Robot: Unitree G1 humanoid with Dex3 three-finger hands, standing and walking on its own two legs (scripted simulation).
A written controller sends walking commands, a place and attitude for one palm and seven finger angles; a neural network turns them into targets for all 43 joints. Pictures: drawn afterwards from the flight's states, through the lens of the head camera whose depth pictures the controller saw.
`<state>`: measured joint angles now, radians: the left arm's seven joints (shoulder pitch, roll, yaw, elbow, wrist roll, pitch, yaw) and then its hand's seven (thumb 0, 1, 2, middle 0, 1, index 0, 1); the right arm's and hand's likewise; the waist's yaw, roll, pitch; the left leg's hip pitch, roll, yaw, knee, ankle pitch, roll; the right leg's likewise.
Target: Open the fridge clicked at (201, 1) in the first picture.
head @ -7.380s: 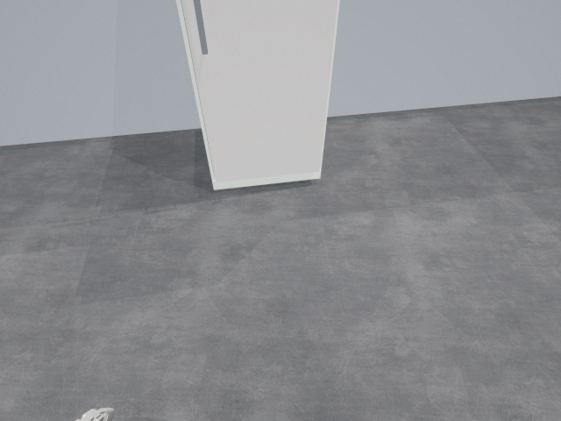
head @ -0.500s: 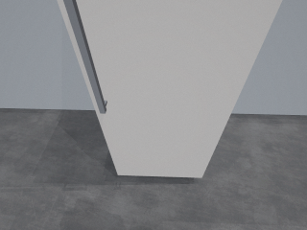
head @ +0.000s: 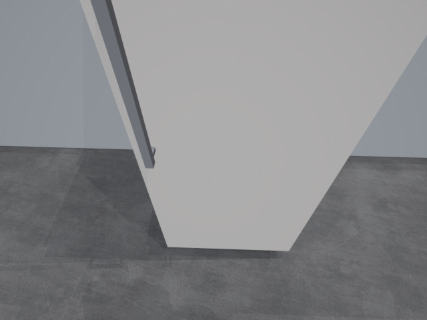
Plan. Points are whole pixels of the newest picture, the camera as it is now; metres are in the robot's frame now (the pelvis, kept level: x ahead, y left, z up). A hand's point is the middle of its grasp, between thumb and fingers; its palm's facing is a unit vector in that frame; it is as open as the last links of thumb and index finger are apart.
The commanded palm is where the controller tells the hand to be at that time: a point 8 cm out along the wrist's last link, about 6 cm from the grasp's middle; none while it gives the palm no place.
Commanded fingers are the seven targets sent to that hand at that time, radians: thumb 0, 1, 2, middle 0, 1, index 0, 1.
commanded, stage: come to a stop and stand still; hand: left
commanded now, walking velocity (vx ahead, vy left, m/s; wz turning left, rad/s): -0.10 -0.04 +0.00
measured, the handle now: (132, 89) +0.47 +0.18 +0.19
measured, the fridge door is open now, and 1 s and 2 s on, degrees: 0 0 0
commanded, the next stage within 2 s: look again from close up in 1.26 s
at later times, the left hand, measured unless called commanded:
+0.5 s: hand out of the picture -0.02 +0.18 -0.16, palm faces +0.02 -0.97 -0.22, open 7.4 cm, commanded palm none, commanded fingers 0.00 0.90 0.90 -0.20 -0.30 -0.20 -0.30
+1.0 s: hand out of the picture -0.12 +0.16 -0.17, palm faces +0.07 -0.99 -0.15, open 7.4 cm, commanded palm none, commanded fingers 0.00 0.90 0.90 -0.20 -0.30 -0.20 -0.30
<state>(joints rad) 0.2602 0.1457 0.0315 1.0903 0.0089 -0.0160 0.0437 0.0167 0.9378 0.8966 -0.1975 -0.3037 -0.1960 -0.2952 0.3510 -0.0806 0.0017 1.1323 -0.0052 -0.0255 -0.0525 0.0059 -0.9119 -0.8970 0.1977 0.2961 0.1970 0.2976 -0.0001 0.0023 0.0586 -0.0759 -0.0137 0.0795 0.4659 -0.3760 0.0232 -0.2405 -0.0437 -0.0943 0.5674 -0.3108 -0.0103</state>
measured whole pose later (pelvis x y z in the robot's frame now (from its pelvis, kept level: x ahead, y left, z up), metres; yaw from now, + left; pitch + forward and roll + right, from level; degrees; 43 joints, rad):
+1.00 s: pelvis -0.10 +0.01 +0.00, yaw +1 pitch -3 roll +0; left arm 0.35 0.12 0.01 1.09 0.02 0.00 0.02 0.01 0.91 0.90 -0.20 -0.30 -0.20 -0.30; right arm 0.43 -0.13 0.00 1.11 -0.02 0.00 -0.02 0.01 -0.91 -0.90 0.20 0.30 0.20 0.30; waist 0.00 -0.01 0.01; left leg -0.22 -0.03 0.07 0.50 -0.24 0.05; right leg -0.32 -0.03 -0.05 0.48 -0.18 -0.02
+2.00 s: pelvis -0.06 +0.00 +0.01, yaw +2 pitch -2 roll +0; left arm 0.29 0.14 0.00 1.09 0.01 -0.02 0.04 0.01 0.92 0.90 -0.20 -0.30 -0.20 -0.30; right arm 0.32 -0.14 0.01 1.11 -0.01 -0.03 -0.03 0.01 -0.91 -0.90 0.20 0.30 0.20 0.30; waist 0.00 0.00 0.03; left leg -0.13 -0.03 0.05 0.43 -0.26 0.04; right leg -0.24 -0.01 -0.03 0.44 -0.16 -0.02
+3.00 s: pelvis -0.04 +0.01 +0.01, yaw +1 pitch -2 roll +0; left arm 0.28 0.16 0.00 1.10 0.01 -0.02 0.03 0.01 0.91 0.90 -0.20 -0.30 -0.20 -0.30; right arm 0.29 -0.15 0.01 1.14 -0.01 -0.03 -0.03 0.00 -0.91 -0.90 0.20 0.30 0.20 0.30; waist 0.01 0.00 0.04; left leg -0.10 -0.03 0.06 0.40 -0.28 0.04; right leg -0.22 0.00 -0.03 0.43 -0.19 -0.01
